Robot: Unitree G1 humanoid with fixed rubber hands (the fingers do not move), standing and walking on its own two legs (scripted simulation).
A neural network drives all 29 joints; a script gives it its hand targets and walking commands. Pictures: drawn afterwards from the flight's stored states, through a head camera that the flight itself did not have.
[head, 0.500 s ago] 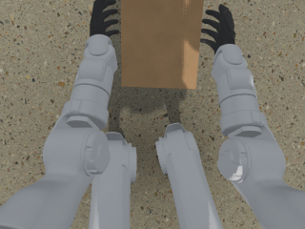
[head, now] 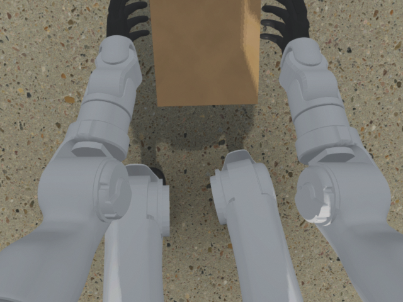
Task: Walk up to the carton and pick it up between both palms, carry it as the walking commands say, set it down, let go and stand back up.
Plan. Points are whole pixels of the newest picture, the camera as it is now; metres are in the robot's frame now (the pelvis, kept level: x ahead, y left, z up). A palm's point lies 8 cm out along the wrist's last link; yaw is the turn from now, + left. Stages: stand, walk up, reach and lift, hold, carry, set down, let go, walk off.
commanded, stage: set down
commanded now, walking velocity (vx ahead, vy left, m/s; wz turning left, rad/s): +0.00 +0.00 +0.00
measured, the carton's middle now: (206, 39) +0.53 -0.06 -0.28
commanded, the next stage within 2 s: none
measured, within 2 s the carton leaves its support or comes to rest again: rests again in 0.84 s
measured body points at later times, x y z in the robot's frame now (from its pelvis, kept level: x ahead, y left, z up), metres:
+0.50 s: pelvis -0.01 +0.01 -0.02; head +0.35 -0.03 +0.25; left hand +0.54 +0.09 -0.20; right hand +0.49 -0.20 -0.20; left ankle +0.11 +0.13 -0.35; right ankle +0.09 -0.12 -0.35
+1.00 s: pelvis +0.00 +0.01 -0.02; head +0.36 -0.03 +0.23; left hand +0.54 +0.09 -0.22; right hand +0.49 -0.19 -0.23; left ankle +0.11 +0.13 -0.35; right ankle +0.09 -0.11 -0.35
